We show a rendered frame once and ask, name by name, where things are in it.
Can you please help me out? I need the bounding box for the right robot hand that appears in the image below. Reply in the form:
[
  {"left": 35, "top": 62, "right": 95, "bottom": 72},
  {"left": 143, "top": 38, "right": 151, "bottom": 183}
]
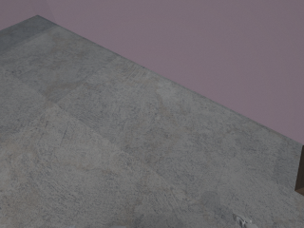
[{"left": 233, "top": 213, "right": 257, "bottom": 228}]

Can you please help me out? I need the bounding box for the cupboard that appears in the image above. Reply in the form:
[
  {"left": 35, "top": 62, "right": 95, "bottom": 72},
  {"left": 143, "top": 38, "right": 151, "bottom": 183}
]
[{"left": 294, "top": 145, "right": 304, "bottom": 196}]

